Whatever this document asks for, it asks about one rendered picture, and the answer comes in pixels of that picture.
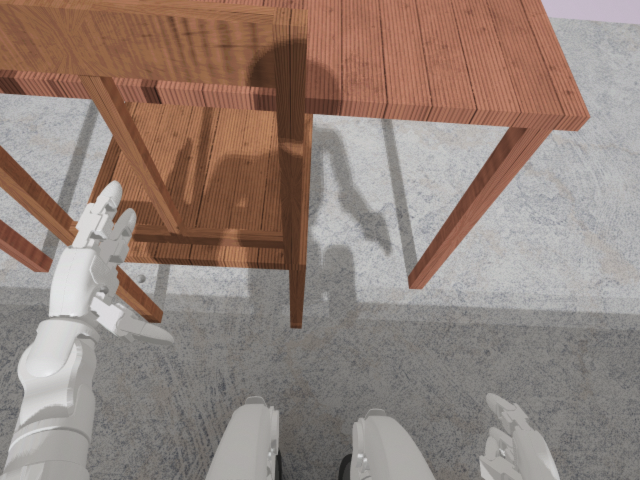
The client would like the chair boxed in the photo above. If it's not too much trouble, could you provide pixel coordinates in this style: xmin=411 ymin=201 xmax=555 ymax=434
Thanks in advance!
xmin=0 ymin=0 xmax=313 ymax=329

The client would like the robot left hand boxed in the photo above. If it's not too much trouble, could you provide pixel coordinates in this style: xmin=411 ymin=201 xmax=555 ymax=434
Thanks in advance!
xmin=49 ymin=180 xmax=174 ymax=345

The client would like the table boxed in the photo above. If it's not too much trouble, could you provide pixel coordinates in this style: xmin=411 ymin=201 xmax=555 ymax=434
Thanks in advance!
xmin=0 ymin=0 xmax=590 ymax=289

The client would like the robot left forearm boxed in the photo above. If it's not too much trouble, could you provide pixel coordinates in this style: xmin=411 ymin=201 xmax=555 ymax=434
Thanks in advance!
xmin=0 ymin=317 xmax=100 ymax=480

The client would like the robot right hand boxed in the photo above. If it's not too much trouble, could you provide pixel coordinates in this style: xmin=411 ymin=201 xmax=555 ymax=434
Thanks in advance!
xmin=479 ymin=393 xmax=560 ymax=480

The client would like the right robot thigh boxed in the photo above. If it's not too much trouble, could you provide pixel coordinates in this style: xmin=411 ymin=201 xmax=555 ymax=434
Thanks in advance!
xmin=352 ymin=416 xmax=435 ymax=480

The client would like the right robot shin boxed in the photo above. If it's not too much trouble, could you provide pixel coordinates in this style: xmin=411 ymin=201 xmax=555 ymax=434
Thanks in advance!
xmin=350 ymin=409 xmax=386 ymax=480

